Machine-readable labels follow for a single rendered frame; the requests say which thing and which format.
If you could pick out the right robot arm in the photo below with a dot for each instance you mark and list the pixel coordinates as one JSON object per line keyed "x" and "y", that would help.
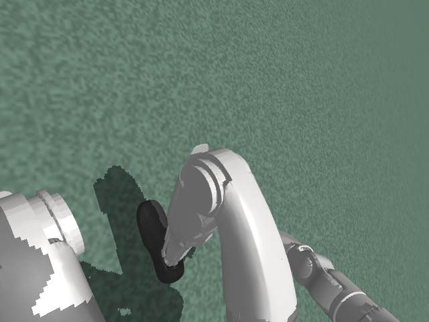
{"x": 335, "y": 294}

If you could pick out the right robot foot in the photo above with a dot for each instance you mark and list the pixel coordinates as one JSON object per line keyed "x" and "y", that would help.
{"x": 152, "y": 224}

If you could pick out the right robot hand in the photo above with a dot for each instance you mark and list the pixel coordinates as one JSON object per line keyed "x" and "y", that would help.
{"x": 287, "y": 240}

